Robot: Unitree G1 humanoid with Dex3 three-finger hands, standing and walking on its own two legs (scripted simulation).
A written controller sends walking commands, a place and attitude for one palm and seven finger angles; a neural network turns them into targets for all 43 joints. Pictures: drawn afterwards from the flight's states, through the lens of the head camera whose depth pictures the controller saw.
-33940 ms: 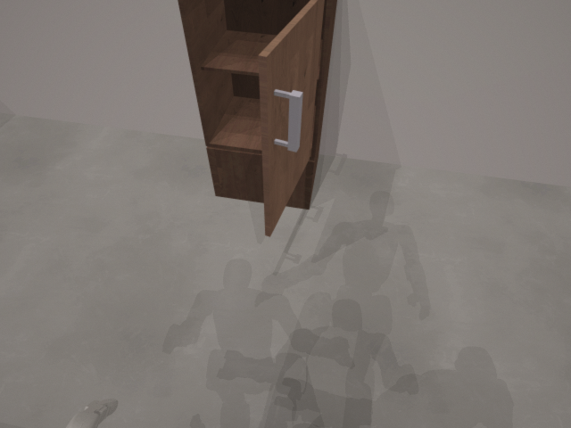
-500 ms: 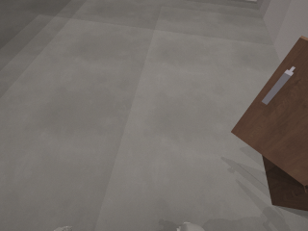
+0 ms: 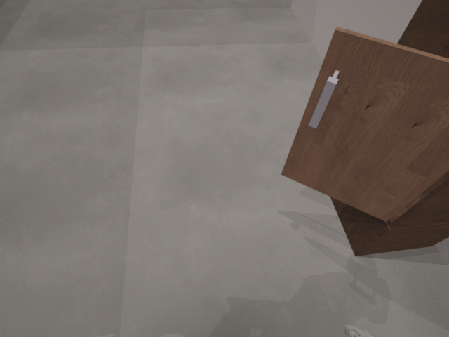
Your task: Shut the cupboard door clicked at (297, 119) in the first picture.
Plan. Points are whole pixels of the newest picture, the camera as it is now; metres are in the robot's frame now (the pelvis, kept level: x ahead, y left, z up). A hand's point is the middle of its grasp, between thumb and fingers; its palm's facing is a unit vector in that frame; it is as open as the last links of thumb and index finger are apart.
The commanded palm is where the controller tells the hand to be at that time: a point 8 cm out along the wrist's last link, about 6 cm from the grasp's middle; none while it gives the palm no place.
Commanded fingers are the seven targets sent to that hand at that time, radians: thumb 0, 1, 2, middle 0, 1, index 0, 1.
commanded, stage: turn to face it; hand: left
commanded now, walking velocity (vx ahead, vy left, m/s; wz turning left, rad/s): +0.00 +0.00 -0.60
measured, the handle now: (324, 99) +0.71 -0.22 -0.01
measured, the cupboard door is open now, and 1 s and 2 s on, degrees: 53 53 53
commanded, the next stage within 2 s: take the last steps up to it in 0.70 s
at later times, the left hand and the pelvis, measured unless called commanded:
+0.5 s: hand (163, 315) +0.17 +0.13 -0.14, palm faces -0.29 -0.91 -0.29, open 7.4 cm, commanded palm none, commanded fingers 0.00 0.90 0.90 -0.20 -0.30 -0.20 -0.30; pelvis +0.01 -0.03 +0.00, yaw -16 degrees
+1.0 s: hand (161, 320) +0.17 +0.14 -0.17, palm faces -0.39 -0.90 -0.17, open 7.4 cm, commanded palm none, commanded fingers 0.00 0.90 0.90 -0.20 -0.30 -0.20 -0.30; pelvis +0.04 -0.03 +0.01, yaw -25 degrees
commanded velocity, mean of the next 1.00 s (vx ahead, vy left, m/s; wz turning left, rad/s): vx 0.06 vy -0.02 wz -0.34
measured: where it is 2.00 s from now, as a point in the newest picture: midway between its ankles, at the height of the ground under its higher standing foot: outside the picture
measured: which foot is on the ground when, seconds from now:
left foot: up 0.00-0.00, down 0.02-0.40, up 0.42-0.80, down 0.82-1.00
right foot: down 0.00-0.02, up 0.04-0.38, down 0.40-0.84, up 0.86-1.00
